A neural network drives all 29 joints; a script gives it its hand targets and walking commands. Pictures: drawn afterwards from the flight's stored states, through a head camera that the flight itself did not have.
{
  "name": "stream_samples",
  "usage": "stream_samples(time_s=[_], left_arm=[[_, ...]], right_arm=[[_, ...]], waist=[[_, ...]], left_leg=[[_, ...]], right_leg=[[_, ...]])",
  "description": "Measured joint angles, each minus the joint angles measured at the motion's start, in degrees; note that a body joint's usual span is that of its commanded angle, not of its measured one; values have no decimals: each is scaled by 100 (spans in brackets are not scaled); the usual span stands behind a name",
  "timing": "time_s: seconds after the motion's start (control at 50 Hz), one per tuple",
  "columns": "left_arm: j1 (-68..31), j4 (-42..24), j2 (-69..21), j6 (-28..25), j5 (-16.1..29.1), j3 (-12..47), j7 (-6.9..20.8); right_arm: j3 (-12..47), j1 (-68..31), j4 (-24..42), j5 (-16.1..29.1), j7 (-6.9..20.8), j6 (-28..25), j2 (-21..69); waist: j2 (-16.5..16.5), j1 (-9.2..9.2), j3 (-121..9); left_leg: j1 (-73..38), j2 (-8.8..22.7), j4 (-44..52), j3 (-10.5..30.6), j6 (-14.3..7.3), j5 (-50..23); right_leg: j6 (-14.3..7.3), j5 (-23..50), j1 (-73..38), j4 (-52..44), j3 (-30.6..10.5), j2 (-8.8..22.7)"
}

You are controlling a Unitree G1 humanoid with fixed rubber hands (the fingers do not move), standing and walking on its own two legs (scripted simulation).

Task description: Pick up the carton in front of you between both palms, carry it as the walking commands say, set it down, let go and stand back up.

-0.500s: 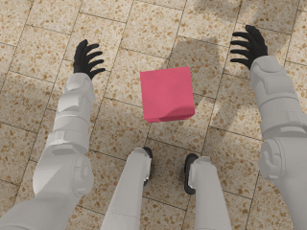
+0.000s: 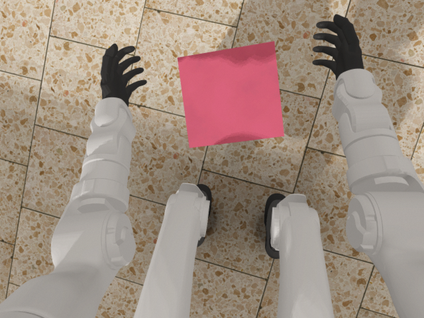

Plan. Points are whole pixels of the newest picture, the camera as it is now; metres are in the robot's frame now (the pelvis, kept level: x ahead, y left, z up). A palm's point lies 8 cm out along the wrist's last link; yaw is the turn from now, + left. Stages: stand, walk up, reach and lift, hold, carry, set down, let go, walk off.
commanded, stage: reach and lift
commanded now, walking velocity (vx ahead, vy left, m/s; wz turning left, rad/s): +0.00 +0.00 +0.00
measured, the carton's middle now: (232, 103) +0.47 +0.03 -0.41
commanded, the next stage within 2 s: none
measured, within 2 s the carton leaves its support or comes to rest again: leaves its support in 1.28 s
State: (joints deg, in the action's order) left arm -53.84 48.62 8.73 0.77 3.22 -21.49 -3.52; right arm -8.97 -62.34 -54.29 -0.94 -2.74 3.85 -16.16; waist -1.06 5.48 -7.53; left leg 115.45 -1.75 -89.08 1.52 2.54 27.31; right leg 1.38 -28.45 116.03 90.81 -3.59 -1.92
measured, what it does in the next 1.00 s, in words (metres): lowers itself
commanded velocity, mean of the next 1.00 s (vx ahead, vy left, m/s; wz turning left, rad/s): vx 0.00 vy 0.00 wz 0.00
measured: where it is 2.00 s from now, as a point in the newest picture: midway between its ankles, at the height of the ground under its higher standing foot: (235, 231)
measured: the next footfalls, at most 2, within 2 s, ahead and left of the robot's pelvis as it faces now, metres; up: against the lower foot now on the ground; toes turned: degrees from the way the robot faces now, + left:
none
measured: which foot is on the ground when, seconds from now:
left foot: down 0.00-1.00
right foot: down 0.00-1.00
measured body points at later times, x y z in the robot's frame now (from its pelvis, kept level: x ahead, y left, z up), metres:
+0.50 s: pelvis -0.05 +0.00 -0.15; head +0.32 -0.01 +0.09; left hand +0.45 +0.22 -0.34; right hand +0.51 -0.15 -0.35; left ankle +0.08 +0.13 -0.50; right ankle +0.07 -0.12 -0.50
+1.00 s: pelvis -0.05 +0.00 -0.16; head +0.32 -0.01 +0.09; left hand +0.47 +0.20 -0.34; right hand +0.51 -0.12 -0.35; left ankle +0.08 +0.13 -0.50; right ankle +0.07 -0.12 -0.50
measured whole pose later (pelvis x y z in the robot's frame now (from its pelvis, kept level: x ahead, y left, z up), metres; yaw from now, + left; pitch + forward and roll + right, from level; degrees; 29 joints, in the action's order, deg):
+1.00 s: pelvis -0.05 +0.00 -0.16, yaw +1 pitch +39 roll +2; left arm -75.4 62.7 14.1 -1.2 15.7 -7.3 -8.3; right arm 3.8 -82.4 -67.4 12.0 -5.6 0.9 -20.6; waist 0.6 4.8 17.2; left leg 131.2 -2.2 -122.1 1.1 3.5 30.0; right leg 1.5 -32.1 131.5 124.6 -3.1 -2.0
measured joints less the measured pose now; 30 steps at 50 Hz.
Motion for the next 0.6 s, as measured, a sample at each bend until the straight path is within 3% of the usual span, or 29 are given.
stream_samples(time_s=[0.18, 0.44, 0.6], left_arm=[[-515, -125, 363, 166, 645, 532, -232], [-1972, 1161, 614, 90, 870, 836, -370], [-2204, 1360, 748, -91, 1175, 1125, -439]], right_arm=[[551, -538, 161, 655, -180, 158, -403], [844, -2009, -1266, 1062, -158, 6, -733], [1130, -2043, -1191, 1272, -208, -188, -833]], waist=[[34, -5, 847], [93, -7, 2213], [258, -49, 2773]], left_leg=[[1031, -59, -1655, 36, 79, 199], [1580, -88, -2863, -1, 113, 70], [1504, -16, -3336, -97, 22, 265]], right_leg=[[33, -205, 1025, 1667, 17, -80], [79, -110, 1566, 2901, 11, -96], [97, -334, 1473, 3381, -17, -40]])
